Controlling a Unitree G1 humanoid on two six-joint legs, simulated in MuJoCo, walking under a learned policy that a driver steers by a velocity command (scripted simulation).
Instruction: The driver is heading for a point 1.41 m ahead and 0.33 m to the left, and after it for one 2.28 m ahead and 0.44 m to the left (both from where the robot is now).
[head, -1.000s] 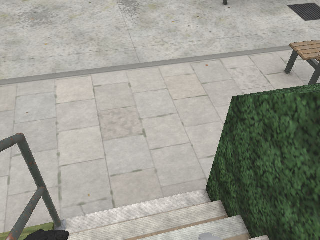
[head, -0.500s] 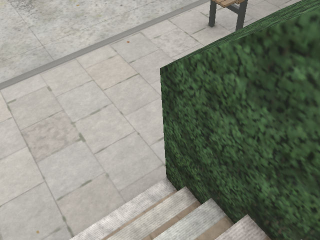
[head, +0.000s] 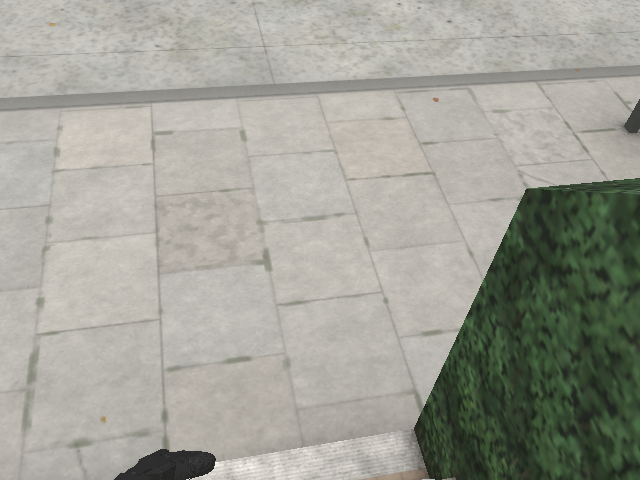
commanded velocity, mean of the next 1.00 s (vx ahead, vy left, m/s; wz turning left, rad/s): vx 0.71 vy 0.00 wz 0.71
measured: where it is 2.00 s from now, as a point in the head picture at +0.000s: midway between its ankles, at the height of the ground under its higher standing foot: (292, 425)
